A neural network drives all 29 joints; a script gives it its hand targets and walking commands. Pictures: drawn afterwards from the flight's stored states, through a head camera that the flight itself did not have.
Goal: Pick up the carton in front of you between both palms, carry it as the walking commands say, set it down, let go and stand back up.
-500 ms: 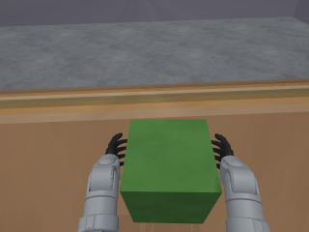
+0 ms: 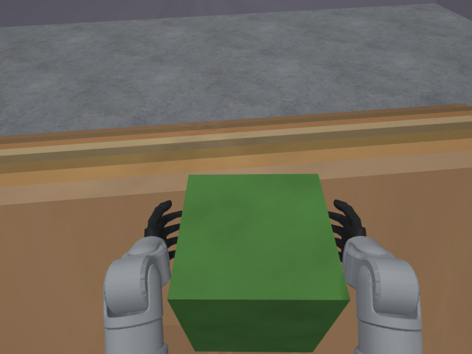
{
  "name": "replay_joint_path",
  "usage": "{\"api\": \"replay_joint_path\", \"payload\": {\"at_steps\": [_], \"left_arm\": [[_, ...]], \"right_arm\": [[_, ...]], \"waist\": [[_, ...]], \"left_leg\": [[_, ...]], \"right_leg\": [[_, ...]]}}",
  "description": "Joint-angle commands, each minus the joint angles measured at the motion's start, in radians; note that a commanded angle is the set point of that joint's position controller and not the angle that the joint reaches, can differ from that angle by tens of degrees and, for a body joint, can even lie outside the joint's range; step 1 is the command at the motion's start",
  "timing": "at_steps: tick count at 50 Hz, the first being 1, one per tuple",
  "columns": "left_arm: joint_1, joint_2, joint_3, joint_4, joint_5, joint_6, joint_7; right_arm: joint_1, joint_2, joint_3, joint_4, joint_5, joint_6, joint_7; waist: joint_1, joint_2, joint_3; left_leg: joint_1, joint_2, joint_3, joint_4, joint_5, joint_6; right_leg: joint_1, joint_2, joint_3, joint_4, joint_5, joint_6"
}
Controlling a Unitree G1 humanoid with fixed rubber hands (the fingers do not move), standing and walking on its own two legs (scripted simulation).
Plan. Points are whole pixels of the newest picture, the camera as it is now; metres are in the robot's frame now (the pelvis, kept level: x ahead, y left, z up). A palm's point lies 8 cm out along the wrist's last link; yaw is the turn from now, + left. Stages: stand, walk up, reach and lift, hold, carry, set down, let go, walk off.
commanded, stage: carry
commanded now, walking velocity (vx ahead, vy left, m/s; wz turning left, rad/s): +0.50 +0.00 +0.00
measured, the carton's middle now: (253, 267) +0.27 +0.01 +0.02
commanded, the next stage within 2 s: none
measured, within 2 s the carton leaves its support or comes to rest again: neither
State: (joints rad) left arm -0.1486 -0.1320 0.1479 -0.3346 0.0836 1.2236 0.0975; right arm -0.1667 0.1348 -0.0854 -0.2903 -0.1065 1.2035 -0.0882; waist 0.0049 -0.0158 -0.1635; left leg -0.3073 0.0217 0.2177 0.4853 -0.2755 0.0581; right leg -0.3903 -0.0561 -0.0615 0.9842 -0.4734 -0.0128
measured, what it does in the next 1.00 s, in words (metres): walks ahead: right foot, then left foot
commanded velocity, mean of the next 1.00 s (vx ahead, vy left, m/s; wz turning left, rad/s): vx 0.50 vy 0.00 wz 0.00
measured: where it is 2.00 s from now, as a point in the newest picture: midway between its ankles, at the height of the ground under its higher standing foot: (250, 222)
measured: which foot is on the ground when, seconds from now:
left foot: down 0.00-0.30, up 0.32-0.72, down 0.74-1.00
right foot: up 0.00-0.24, down 0.26-0.76, up 0.78-1.00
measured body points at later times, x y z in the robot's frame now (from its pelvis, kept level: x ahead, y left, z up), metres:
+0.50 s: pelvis +0.31 -0.05 +0.01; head +0.33 -0.06 +0.46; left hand +0.58 +0.12 +0.07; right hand +0.60 -0.18 +0.07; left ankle +0.30 +0.09 -0.66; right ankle +0.30 -0.12 -0.74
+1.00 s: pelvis +0.65 +0.01 +0.01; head +0.66 +0.03 +0.46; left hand +0.95 +0.16 +0.09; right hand +0.93 -0.15 +0.09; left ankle +0.63 +0.08 -0.74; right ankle +0.68 -0.13 -0.66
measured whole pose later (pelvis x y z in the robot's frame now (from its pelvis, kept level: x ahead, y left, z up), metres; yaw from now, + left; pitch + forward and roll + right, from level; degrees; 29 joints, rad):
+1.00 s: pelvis +0.65 +0.01 +0.01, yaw -1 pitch +4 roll -1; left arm -0.20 -0.14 0.12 -0.34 0.12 1.19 0.08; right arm -0.19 0.14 -0.14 -0.34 -0.09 1.18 -0.09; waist -0.03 -0.01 -0.06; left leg -0.21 0.04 0.26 0.38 -0.25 0.07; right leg -0.62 -0.10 -0.08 1.03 -0.25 -0.02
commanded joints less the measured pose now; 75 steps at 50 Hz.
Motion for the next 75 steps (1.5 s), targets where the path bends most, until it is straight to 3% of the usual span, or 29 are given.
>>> {"api": "replay_joint_path", "payload": {"at_steps": [1,5,10,13,14,15,16,19,23,32,34,36,37,38,39,40,43,45,53,57,59,60,61,62,63,65,68,72,75], "left_arm": [[-0.567,-0.840,-0.735,-0.053,-0.419,0.027,-0.269],[-0.475,-0.843,-0.706,0.022,-0.361,0.032,-0.244],[-0.462,-0.865,-0.698,0.034,-0.324,0.021,-0.234],[-0.444,-0.876,-0.697,0.034,-0.324,0.010,-0.240],[-0.420,-0.875,-0.694,0.035,-0.321,0.007,-0.241],[-0.425,-0.864,-0.687,0.047,-0.308,-0.003,-0.246],[-0.423,-0.901,-0.700,0.041,-0.326,-0.009,-0.249],[-0.509,-0.980,-0.754,-0.032,-0.371,-0.038,-0.260],[-0.458,-0.976,-0.782,-0.031,-0.394,-0.062,-0.279],[-0.383,-0.863,-0.754,-0.063,-0.373,-0.050,-0.280],[-0.369,-0.841,-0.741,-0.067,-0.359,-0.032,-0.271],[-0.375,-0.816,-0.737,-0.081,-0.354,-0.015,-0.265],[-0.388,-0.797,-0.734,-0.087,-0.352,-0.005,-0.261],[-0.420,-0.790,-0.742,-0.106,-0.359,0.008,-0.257],[-0.445,-0.786,-0.751,-0.124,-0.363,0.016,-0.257],[-0.466,-0.815,-0.755,-0.113,-0.367,0.014,-0.257],[-0.488,-0.900,-0.766,-0.089,-0.374,-0.010,-0.259],[-0.476,-0.909,-0.772,-0.060,-0.363,-0.024,-0.251],[-0.691,-0.769,-0.756,0.045,-0.351,-0.039,-0.208],[-0.826,-0.713,-0.678,0.168,-0.364,-0.027,-0.191],[-0.871,-0.718,-0.635,0.241,-0.374,-0.023,-0.191],[-0.908,-0.725,-0.617,0.267,-0.379,-0.022,-0.192],[-0.953,-0.735,-0.594,0.294,-0.387,-0.020,-0.196],[-1.014,-0.726,-0.563,0.331,-0.392,-0.019,-0.200],[-1.017,-0.741,-0.558,0.364,-0.415,-0.021,-0.203],[-1.131,-0.857,-0.579,0.330,-0.465,-0.040,-0.214],[-1.283,-0.978,-0.586,0.287,-0.507,-0.057,-0.218],[-1.263,-1.000,-0.586,0.292,-0.487,-0.065,-0.211],[-1.235,-0.993,-0.598,0.288,-0.467,-0.071,-0.209]], "right_arm": [[-0.530,0.854,0.660,-0.109,0.394,0.028,0.216],[-0.497,0.845,0.670,-0.061,0.422,0.048,0.238],[-0.493,0.847,0.672,-0.040,0.423,0.043,0.261],[-0.478,0.848,0.678,-0.054,0.414,0.036,0.264],[-0.479,0.833,0.674,-0.059,0.408,0.033,0.265],[-0.491,0.859,0.688,-0.082,0.412,0.038,0.264],[-0.512,0.857,0.688,-0.092,0.410,0.032,0.267],[-0.511,0.923,0.703,-0.090,0.410,-0.006,0.268],[-0.399,0.961,0.710,-0.051,0.364,-0.047,0.249],[-0.379,0.874,0.718,-0.129,0.368,-0.033,0.235],[-0.377,0.845,0.708,-0.140,0.379,-0.013,0.240],[-0.358,0.822,0.687,-0.130,0.383,0.004,0.245],[-0.359,0.809,0.676,-0.122,0.382,0.011,0.247],[-0.361,0.784,0.660,-0.106,0.370,0.014,0.251],[-0.354,0.802,0.661,-0.077,0.376,0.012,0.253],[-0.383,0.830,0.665,-0.108,0.397,0.013,0.255],[-0.456,0.905,0.692,-0.135,0.421,0.000,0.258],[-0.476,0.903,0.705,-0.129,0.431,-0.008,0.261],[-0.677,0.731,0.681,-0.012,0.435,-0.022,0.247],[-0.818,0.693,0.622,0.121,0.435,-0.016,0.215],[-0.897,0.711,0.595,0.182,0.440,-0.011,0.204],[-0.939,0.721,0.580,0.210,0.443,-0.009,0.200],[-0.983,0.725,0.560,0.240,0.441,-0.010,0.194],[-1.034,0.760,0.548,0.270,0.442,-0.006,0.189],[-1.008,0.777,0.520,0.323,0.436,0.000,0.184],[-1.145,0.864,0.531,0.296,0.459,-0.013,0.181],[-1.258,0.961,0.528,0.263,0.485,-0.029,0.171],[-1.197,0.999,0.519,0.302,0.461,-0.046,0.159],[-1.174,1.000,0.524,0.294,0.443,-0.054,0.162]], "waist": [[-0.030,0.049,-0.131],[-0.027,0.124,-0.085],[-0.028,0.184,-0.032],[0.000,0.123,-0.118],[0.029,0.030,-0.188],[0.028,-0.253,-0.263],[0.022,-0.246,-0.228],[0.007,-0.016,-0.217],[0.006,-0.091,-0.205],[0.014,-0.141,-0.015],[0.013,-0.145,-0.005],[-0.008,-0.105,-0.073],[-0.026,-0.051,-0.131],[-0.042,0.152,-0.205],[-0.043,0.371,-0.249],[-0.034,0.272,-0.229],[-0.025,0.067,-0.219],[-0.019,0.098,-0.218],[-0.063,0.142,-0.061],[-0.045,0.173,-0.036],[0.011,0.164,-0.107],[0.040,0.113,-0.155],[0.059,0.009,-0.224],[0.029,-0.194,-0.306],[0.045,-0.277,-0.419],[0.035,-0.176,-0.394],[0.017,-0.053,-0.376],[0.025,-0.104,-0.432],[0.021,-0.111,-0.449]], "left_leg": [[0.405,0.363,-0.474,-0.309,-0.037,0.122],[0.333,0.256,-0.233,-0.320,0.175,0.073],[0.283,0.225,-0.105,-0.257,0.304,0.028],[0.143,0.156,0.026,0.074,0.472,-0.027],[0.000,0.124,0.025,0.307,0.296,-0.060],[-0.278,0.007,-0.017,0.632,0.001,-0.111],[-0.398,-0.005,-0.143,0.765,-0.193,-0.080],[-0.391,0.124,-0.216,0.763,-0.064,-0.028],[-0.322,0.110,-0.150,0.539,0.031,-0.049],[-0.268,0.050,0.000,0.067,0.227,-0.042],[-0.197,0.043,0.022,0.034,0.225,-0.026],[0.057,-0.034,0.100,-0.011,0.145,-0.023],[0.267,0.008,0.032,-0.008,0.099,-0.020],[0.482,0.269,-0.377,-0.104,-0.073,0.084],[0.603,0.412,-0.722,-0.259,-0.013,0.191],[0.589,0.415,-0.662,-0.243,0.144,0.189],[0.414,0.332,-0.388,-0.197,0.312,0.107],[0.360,0.291,-0.282,-0.209,0.267,0.077],[0.316,0.224,-0.119,-0.237,0.303,0.110],[0.296,0.196,-0.039,-0.099,0.626,0.063],[0.264,0.166,0.018,0.101,0.735,0.011],[0.232,0.118,0.039,0.259,0.664,-0.029],[0.100,0.078,0.007,0.444,0.356,-0.054],[-0.124,-0.029,-0.066,0.677,-0.303,-0.071],[-0.220,-0.081,-0.178,0.859,-0.377,-0.063],[-0.260,-0.022,-0.247,0.851,-0.296,-0.027],[-0.156,0.019,-0.248,0.586,-0.226,-0.025],[-0.065,-0.031,-0.189,0.265,-0.171,-0.042],[0.010,-0.029,-0.152,0.065,0.036,-0.038]], "right_leg": [[-0.409,-0.083,0.035,0.044,0.066,-0.009],[-0.265,-0.035,-0.070,-0.255,0.227,0.029],[-0.076,0.016,-0.168,-0.456,0.382,0.012],[0.318,0.080,-0.240,-0.503,0.302,-0.011],[0.504,-0.062,-0.046,-0.541,0.190,-0.025],[0.684,-0.359,0.476,-0.713,-0.062,-0.171],[0.648,-0.399,0.609,-0.805,0.086,-0.220],[0.510,-0.324,0.318,-0.743,0.356,-0.151],[0.445,-0.254,0.098,-0.788,0.403,-0.100],[0.460,-0.191,-0.093,-0.794,0.579,-0.089],[0.471,-0.192,-0.116,-0.736,0.650,-0.075],[0.410,-0.143,-0.194,-0.505,0.779,-0.040],[0.276,-0.112,-0.193,-0.329,0.691,-0.013],[0.015,-0.034,-0.166,-0.029,0.463,0.037],[-0.226,0.083,-0.101,0.219,0.028,0.047],[-0.300,0.033,0.008,0.350,-0.017,0.021],[-0.271,-0.069,0.070,0.271,0.114,-0.024],[-0.240,-0.056,0.032,0.198,0.165,-0.023],[-0.314,-0.024,-0.087,-0.209,0.362,-0.012],[-0.177,0.046,-0.132,-0.346,0.466,-0.050],[0.039,0.102,-0.169,-0.415,0.522,-0.059],[0.188,0.118,-0.187,-0.515,0.607,-0.055],[0.383,-0.006,-0.066,-0.488,0.826,-0.059],[0.622,-0.279,0.260,-0.381,1.314,-0.169],[0.680,-0.356,0.455,-0.479,1.142,-0.284],[0.579,-0.286,0.361,-0.519,0.937,-0.258],[0.430,-0.230,0.188,-0.514,0.981,-0.208],[0.477,-0.200,0.093,-0.456,1.167,-0.195],[0.485,-0.169,0.036,-0.385,1.197,-0.170]]}}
